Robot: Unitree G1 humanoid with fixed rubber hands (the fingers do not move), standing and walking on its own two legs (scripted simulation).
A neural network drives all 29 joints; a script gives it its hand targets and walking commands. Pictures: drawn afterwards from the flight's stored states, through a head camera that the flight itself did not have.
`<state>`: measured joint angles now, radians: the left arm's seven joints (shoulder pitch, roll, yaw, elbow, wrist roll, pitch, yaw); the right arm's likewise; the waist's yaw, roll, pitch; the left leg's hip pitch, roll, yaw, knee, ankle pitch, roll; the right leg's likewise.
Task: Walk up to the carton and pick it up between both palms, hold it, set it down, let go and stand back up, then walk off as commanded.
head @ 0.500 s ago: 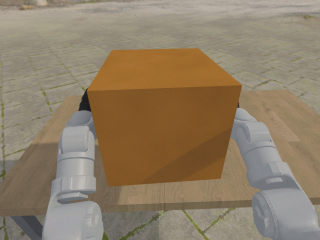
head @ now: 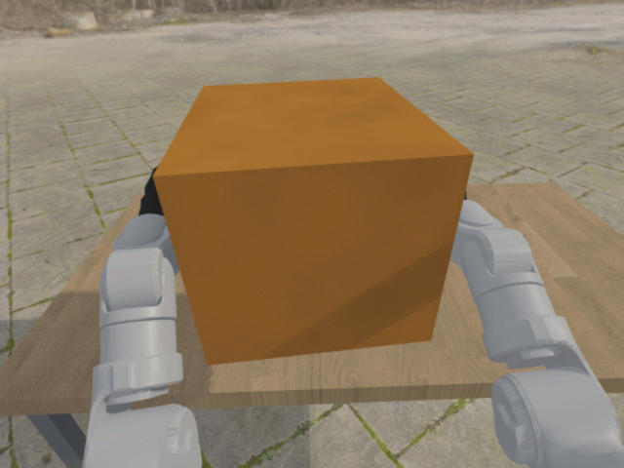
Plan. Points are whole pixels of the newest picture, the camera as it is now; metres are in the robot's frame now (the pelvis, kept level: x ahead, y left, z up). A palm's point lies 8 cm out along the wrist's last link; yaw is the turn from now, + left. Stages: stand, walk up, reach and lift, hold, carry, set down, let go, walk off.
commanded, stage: hold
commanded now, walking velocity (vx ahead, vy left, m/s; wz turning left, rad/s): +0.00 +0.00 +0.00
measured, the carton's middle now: (305, 200) +0.40 +0.01 +0.24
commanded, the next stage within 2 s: none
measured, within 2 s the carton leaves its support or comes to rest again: neither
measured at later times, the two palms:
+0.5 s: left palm (174, 216) +0.38 +0.18 +0.23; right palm (442, 214) +0.38 -0.17 +0.22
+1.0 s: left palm (169, 226) +0.36 +0.18 +0.23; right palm (448, 217) +0.37 -0.17 +0.22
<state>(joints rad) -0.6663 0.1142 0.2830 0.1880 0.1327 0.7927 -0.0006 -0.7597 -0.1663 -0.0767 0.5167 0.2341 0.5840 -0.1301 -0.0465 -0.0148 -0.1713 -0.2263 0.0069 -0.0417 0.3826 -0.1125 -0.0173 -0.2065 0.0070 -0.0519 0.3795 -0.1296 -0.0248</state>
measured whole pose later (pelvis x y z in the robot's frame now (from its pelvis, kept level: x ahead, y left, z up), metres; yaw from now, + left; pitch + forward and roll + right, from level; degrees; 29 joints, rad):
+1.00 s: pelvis +0.01 +0.00 +0.00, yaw +0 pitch -2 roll +0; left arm -0.62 0.12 0.23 0.18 0.11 0.77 0.01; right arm -0.69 -0.17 -0.08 0.43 0.25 0.61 -0.15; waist -0.05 -0.01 -0.17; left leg -0.23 0.01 -0.04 0.38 -0.13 -0.02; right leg -0.21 0.01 -0.05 0.38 -0.14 -0.02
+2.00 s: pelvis +0.02 +0.00 +0.00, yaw +0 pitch -1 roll +0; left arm -0.59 0.12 0.22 0.14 0.11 0.77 0.00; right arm -0.66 -0.17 -0.08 0.37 0.25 0.62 -0.16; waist -0.05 -0.01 -0.17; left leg -0.23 0.01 -0.04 0.38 -0.14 -0.02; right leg -0.20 0.01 -0.05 0.38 -0.15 -0.02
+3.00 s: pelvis +0.03 +0.00 +0.00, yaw +0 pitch +0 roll +0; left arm -0.59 0.12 0.22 0.15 0.11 0.75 0.01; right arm -0.65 -0.17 -0.07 0.38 0.26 0.60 -0.16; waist -0.05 -0.01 -0.17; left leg -0.22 0.01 -0.04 0.38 -0.15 -0.02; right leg -0.20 0.01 -0.05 0.38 -0.17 -0.02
